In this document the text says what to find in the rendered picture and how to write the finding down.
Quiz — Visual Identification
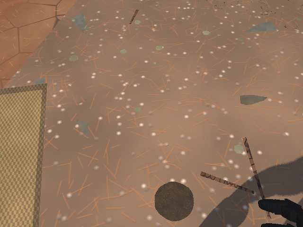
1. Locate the robot right hand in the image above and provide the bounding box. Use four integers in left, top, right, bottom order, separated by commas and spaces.
258, 199, 303, 227

